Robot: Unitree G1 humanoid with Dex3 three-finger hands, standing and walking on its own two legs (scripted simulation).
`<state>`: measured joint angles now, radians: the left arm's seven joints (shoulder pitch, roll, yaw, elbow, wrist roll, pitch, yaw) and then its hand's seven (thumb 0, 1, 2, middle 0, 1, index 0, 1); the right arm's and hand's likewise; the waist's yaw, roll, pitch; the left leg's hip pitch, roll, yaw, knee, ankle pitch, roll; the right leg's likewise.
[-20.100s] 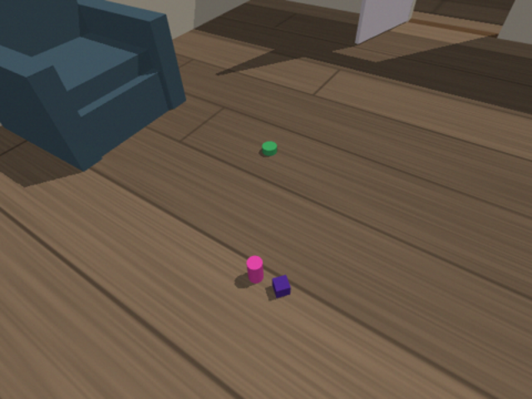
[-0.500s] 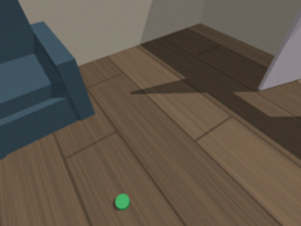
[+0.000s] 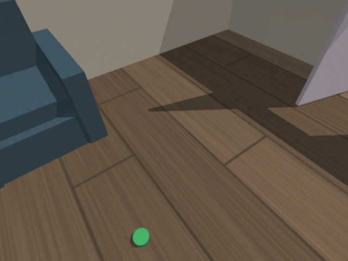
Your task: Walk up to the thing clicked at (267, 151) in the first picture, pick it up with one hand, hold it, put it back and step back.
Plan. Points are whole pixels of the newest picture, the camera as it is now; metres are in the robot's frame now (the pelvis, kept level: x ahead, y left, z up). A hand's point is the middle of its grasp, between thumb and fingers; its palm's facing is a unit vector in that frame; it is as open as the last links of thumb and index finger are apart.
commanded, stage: walk up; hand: left
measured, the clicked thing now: (141, 237) +0.41 +0.23 -0.76
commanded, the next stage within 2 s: stand in 0.04 s
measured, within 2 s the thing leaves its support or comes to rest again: neither
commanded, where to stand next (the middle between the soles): +0.01 -0.01 m, yaw +1 degrees
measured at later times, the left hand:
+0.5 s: hand out of the picture +0.06 +0.26 -0.16, palm faces -0.01 -0.94 -0.34, open 7.4 cm
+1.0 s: hand out of the picture +0.06 +0.27 -0.16, palm faces -0.01 -0.94 -0.34, open 7.4 cm
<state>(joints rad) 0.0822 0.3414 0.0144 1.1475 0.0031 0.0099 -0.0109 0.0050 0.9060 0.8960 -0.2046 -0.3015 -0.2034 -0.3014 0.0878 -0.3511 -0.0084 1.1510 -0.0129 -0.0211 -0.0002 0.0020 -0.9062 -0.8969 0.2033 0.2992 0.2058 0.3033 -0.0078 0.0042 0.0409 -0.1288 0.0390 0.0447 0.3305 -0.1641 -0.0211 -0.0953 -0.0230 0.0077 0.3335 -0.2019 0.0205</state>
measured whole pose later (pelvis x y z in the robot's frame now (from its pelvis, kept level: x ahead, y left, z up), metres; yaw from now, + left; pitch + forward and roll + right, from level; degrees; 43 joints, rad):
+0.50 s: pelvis -0.01 +0.01 +0.00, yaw +1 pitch -2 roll +0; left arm 0.11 0.35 0.01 1.14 0.01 0.00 0.00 0.01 0.91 0.90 -0.21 -0.30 -0.20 -0.30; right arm 0.08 -0.35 -0.01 1.15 -0.01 0.00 0.01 0.00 -0.91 -0.90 0.20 0.30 0.21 0.30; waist 0.00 0.00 0.05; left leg -0.13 0.03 0.04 0.32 -0.15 -0.01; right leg -0.08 -0.03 0.00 0.30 -0.17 0.03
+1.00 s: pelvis +0.00 +0.01 +0.00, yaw +1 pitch -2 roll +0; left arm 0.13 0.35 0.01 1.13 0.01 0.00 -0.01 0.01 0.91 0.90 -0.20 -0.30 -0.20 -0.30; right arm 0.10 -0.35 -0.01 1.15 -0.01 0.00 0.01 0.00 -0.91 -0.90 0.20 0.30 0.21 0.30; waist 0.00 0.00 0.04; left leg -0.14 0.01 0.04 0.32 -0.16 0.00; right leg -0.09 -0.05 0.00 0.31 -0.19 0.04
